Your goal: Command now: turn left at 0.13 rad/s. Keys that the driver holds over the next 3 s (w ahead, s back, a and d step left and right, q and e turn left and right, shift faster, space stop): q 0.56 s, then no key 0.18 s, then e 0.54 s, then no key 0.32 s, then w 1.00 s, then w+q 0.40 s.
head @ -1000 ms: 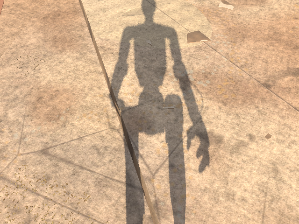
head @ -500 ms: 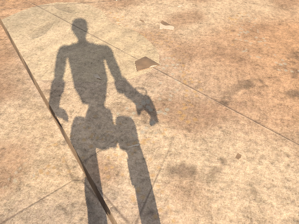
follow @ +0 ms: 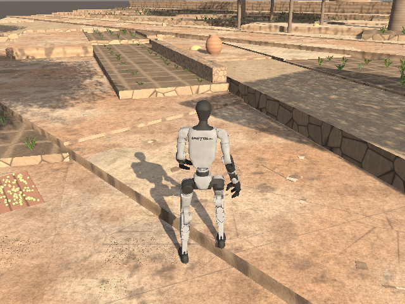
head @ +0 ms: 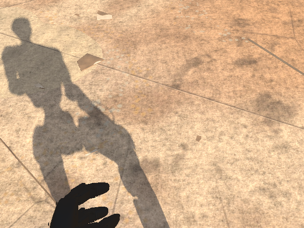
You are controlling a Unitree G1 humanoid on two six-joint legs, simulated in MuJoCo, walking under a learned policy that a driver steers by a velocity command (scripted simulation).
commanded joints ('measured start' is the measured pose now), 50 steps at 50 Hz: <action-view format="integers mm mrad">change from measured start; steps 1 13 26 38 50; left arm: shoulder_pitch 148 111 185 61 -40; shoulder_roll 163 137 88 69 83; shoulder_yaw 49 70 87 28 36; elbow -21 16 16 -2 -42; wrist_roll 25 55 38 56 32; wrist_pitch -28 -70 0 17 10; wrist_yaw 48 59 36 26 13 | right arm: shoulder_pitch -46 -239 15 -42 37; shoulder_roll -119 -91 -281 -88 -96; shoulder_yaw -30 -48 -79 -3 -13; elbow -116 -253 -171 -119 -96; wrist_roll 12 -6 10 16 7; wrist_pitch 29 108 18 -3 -20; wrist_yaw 53 25 79 -33 -37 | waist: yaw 157 78 83 84 30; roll -234 -167 147 -7 49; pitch -185 -41 -146 -76 -37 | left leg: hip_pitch -168 -520 300 86 220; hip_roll -83 -219 182 60 140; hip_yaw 19 -226 -528 -543 -399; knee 146 1112 204 18 -63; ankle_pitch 289 45 1279 175 274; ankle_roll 63 11 224 320 331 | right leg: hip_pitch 364 279 -317 -379 -405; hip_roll -87 -306 -19 72 69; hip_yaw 242 274 -33 36 86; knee -475 -511 744 756 532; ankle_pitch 360 484 -44 233 -48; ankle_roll -128 -163 25 -6 -26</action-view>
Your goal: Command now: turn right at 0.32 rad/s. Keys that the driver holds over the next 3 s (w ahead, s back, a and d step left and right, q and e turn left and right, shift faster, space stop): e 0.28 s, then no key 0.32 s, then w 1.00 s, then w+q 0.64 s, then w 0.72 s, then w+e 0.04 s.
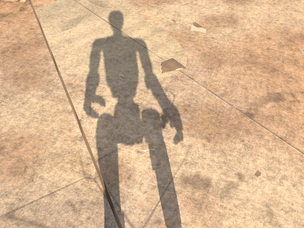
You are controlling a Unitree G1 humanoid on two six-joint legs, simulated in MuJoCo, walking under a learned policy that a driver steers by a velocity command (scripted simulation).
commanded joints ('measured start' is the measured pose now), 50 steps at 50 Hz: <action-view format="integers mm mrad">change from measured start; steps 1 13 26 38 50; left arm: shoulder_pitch -174 -2 114 141 -185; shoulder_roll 12 211 127 161 56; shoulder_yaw -5 50 53 87 25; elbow -143 -115 12 101 5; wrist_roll -5 3 -1 31 83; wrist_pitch -27 -38 -92 -138 -134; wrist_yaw -13 17 11 -1 -28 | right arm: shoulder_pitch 99 -154 -144 -138 84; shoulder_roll -171 -109 -119 -104 -112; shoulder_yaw -57 -47 -45 -39 -38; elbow -31 -199 -154 -137 62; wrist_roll -1 -19 -6 14 23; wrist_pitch -5 54 69 37 -40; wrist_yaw -4 64 56 107 53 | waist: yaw -40 20 50 43 4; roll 147 -135 -71 -85 153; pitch -28 28 -59 -41 271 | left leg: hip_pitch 261 -504 -465 -250 177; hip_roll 321 1 -21 63 403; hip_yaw -232 -118 -61 -85 -565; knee -156 881 795 361 -348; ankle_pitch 314 -239 -9 -46 -501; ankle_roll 225 -87 -116 -64 163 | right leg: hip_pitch -219 336 599 447 -704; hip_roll -55 -250 -228 -172 -100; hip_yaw -27 572 352 357 -116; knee -129 -1395 -1372 -1345 395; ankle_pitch -64 194 515 22 301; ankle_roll -10 -283 -292 -232 10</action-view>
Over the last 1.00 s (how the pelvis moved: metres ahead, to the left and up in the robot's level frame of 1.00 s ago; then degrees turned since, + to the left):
0.01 0.01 -0.01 17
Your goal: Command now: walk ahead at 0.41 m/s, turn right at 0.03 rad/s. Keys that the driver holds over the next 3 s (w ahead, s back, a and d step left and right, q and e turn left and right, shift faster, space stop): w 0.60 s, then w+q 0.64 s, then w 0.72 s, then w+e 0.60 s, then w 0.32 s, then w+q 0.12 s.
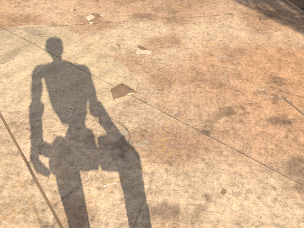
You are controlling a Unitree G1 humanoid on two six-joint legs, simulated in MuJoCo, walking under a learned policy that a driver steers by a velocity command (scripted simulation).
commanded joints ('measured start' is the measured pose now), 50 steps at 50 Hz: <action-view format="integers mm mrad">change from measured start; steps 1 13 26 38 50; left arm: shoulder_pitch -414 -253 -50 164 -45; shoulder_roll -17 -68 40 155 95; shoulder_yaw -42 -82 -29 -7 -31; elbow -228 -205 86 101 -112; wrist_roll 26 -80 -59 -36 -13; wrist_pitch -32 -4 -126 -110 -55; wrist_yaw -53 -52 -48 -9 -60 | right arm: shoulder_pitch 12 166 -196 -307 -84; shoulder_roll -137 -164 -98 -143 -218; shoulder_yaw -23 -31 -26 -56 -86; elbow -21 101 -201 -174 -66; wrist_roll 17 -3 -26 -16 7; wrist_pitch -57 -59 -19 -20 -64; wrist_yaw -42 -50 8 21 -3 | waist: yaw -60 29 -149 -64 -29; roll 184 284 95 -22 102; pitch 372 3 202 69 83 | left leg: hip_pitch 59 196 -545 -298 2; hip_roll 388 275 74 -37 175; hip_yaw -541 -55 -105 104 -352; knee -416 -222 625 -40 -365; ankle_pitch -79 1765 280 274 574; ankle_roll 180 125 35 103 237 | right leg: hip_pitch -698 276 340 1068 199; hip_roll -114 44 -179 -272 -144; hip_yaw -46 -313 7 -184 -39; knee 305 -798 -1854 -1600 -855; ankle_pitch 115 -79 359 1373 224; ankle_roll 20 -136 -144 -66 61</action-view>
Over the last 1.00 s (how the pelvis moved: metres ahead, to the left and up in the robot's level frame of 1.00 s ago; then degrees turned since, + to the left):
0.09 0.01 -0.02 -15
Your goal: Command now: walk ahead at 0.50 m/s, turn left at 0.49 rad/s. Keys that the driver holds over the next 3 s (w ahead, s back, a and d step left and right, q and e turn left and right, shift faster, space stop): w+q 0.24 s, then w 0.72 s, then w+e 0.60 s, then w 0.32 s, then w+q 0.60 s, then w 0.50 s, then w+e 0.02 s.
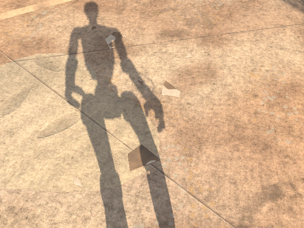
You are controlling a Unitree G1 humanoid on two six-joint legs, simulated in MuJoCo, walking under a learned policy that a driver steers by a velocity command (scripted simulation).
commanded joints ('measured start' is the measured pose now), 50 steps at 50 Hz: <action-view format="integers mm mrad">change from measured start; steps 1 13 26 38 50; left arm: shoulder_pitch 31 -227 144 321 228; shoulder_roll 69 79 93 133 62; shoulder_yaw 13 4 34 40 29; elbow -69 -164 19 129 106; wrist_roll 12 -21 -30 -29 -11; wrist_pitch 28 4 -40 -15 34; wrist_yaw -6 -18 -7 -4 -25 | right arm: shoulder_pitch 24 110 14 -372 -82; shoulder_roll -119 -169 -70 -36 -55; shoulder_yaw -20 -33 8 45 17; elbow -60 -72 -110 -216 -77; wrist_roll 5 -3 -36 -14 -4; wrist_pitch -31 -15 22 4 -32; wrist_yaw -5 -28 19 20 -13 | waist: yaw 42 -31 -5 93 45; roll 35 118 -59 -51 113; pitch -15 -2 -49 34 1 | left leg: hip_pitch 30 150 -369 -338 79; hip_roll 268 265 160 192 378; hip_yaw -294 -370 -80 62 -203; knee -173 -41 747 242 -220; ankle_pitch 309 363 -121 57 43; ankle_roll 145 37 -92 -92 53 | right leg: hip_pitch -116 58 394 513 -8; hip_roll -28 49 -161 -156 -24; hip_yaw -14 -20 207 69 -5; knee -87 -661 -1014 -1007 -97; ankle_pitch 52 237 292 437 -15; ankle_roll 37 16 -192 -169 -40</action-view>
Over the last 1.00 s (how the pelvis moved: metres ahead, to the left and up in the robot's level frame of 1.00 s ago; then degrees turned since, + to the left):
0.57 0.03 0.15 10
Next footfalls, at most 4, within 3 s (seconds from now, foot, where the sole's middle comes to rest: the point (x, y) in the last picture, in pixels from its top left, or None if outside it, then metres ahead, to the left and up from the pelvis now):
0.32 right None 0.39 -0.12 -0.78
0.86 left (125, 209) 0.57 0.12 -0.78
1.40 right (155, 147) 0.89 -0.02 -0.78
1.96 left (132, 100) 1.23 0.11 -0.78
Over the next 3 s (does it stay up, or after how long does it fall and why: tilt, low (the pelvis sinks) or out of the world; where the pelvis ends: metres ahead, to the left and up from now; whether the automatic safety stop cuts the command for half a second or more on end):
stays up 1.58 0.07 -0.01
